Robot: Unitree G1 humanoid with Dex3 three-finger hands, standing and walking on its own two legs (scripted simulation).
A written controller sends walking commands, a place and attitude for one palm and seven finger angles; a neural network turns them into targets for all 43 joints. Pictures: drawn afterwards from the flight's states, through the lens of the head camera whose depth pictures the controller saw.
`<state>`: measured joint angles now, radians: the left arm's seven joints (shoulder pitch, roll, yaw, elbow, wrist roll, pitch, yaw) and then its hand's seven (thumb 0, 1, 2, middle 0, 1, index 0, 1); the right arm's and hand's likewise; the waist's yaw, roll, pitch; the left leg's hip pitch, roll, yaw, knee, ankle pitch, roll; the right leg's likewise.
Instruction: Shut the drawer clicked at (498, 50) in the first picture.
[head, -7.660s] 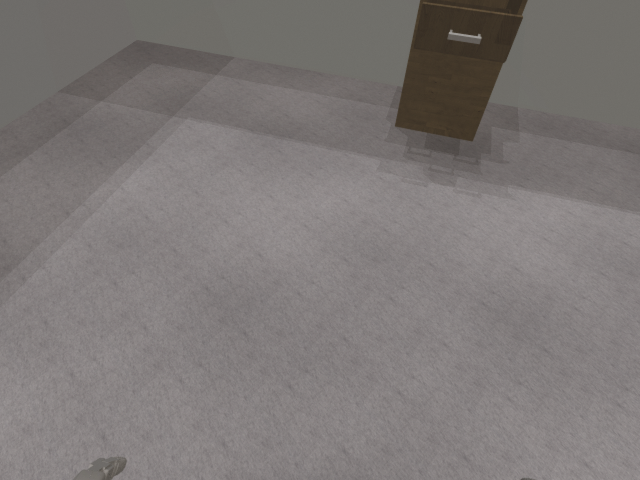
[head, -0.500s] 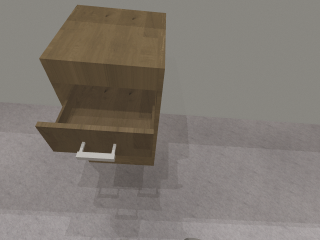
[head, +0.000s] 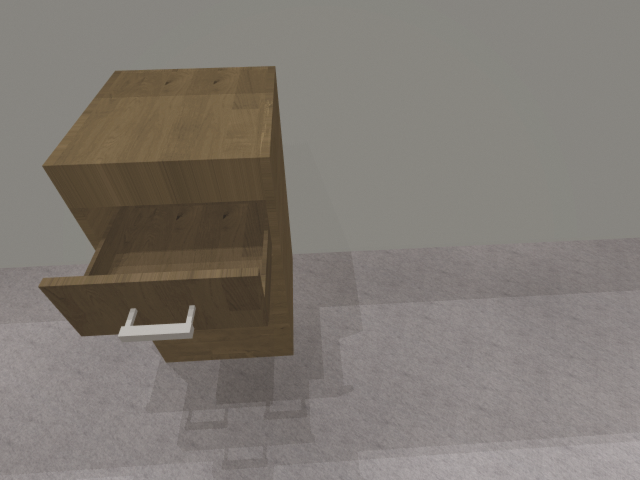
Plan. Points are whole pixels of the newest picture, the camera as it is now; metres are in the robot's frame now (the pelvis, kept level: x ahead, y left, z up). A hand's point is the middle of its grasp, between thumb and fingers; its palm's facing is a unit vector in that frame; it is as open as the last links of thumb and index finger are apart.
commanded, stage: come to a stop and stand still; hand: left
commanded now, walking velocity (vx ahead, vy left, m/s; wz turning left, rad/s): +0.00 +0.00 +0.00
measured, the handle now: (159, 322) +0.43 +0.32 -0.16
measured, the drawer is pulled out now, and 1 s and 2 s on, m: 0.21 0.21 0.21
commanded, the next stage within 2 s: look again from close up in 0.70 s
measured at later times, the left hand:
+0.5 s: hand out of the picture +0.03 +0.17 -0.18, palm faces +0.06 -0.99 -0.16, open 7.3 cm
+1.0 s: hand out of the picture +0.06 +0.22 -0.18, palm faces +0.02 -0.98 -0.21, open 7.3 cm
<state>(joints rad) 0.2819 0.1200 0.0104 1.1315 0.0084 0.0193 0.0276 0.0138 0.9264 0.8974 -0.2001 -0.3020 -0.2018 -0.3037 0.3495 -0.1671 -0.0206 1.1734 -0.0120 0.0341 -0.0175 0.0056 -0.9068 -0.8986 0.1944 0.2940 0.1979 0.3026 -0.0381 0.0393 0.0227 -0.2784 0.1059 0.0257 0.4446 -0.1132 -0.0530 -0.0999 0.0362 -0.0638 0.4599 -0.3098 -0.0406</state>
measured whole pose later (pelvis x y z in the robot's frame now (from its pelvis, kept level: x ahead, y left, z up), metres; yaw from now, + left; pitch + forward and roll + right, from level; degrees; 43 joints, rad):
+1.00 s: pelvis +0.04 +0.04 -0.01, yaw +0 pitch -1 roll -1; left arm 0.29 0.17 0.00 1.03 0.02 -0.02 0.05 0.01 0.91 0.90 -0.20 -0.30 -0.20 -0.30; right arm 0.23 -0.18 0.00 1.01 -0.01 -0.01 -0.02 0.01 -0.91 -0.90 0.20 0.29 0.20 0.30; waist 0.00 0.00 0.05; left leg -0.33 0.05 0.04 0.63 -0.27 0.00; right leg -0.11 -0.02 -0.04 0.56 -0.42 0.02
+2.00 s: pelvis +0.04 +0.05 +0.00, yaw +1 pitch -1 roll +0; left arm 0.28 0.15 -0.01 1.02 0.02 -0.01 0.05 0.01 0.93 0.90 -0.20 -0.30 -0.20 -0.30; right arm 0.20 -0.18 -0.01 0.99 -0.01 0.00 -0.01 0.01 -0.93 -0.90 0.20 0.29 0.20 0.30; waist -0.01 0.01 0.03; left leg -0.31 0.03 0.09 0.56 -0.23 0.02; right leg -0.21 0.00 -0.06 0.56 -0.32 -0.02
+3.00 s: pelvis +0.05 +0.09 +0.01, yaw +2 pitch -1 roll -1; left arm 0.35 0.14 -0.02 1.11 0.02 -0.01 0.04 0.01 0.91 0.90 -0.20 -0.30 -0.20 -0.30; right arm 0.27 -0.15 0.03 1.12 0.00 -0.02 -0.01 0.01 -0.92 -0.90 0.20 0.29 0.20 0.30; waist 0.01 -0.04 0.02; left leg -0.22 -0.03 0.09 0.43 -0.19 0.07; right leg -0.11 -0.05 -0.07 0.40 -0.27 0.03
